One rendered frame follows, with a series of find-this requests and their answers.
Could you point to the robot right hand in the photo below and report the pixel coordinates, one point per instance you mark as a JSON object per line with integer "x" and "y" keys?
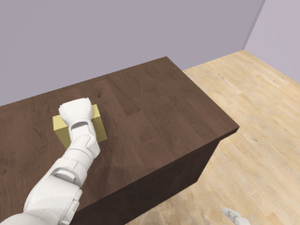
{"x": 234, "y": 216}

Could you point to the table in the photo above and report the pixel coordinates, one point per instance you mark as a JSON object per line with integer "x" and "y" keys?
{"x": 161, "y": 130}

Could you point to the robot left hand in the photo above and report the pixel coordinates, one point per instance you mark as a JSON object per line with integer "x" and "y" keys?
{"x": 76, "y": 109}

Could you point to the sponge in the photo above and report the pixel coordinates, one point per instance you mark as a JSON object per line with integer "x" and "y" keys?
{"x": 62, "y": 132}

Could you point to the left robot upper arm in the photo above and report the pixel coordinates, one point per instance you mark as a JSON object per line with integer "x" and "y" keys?
{"x": 54, "y": 203}

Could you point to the left robot forearm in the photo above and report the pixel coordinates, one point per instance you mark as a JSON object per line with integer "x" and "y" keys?
{"x": 74, "y": 164}

